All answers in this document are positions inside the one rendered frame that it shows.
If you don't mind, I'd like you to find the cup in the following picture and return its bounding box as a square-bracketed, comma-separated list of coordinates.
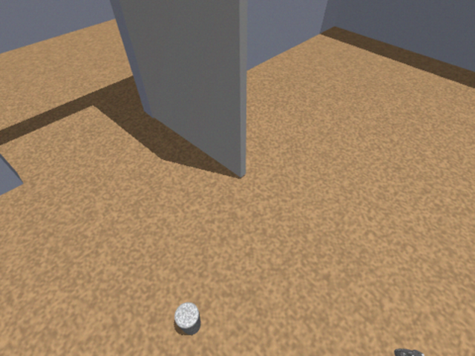
[174, 302, 200, 335]

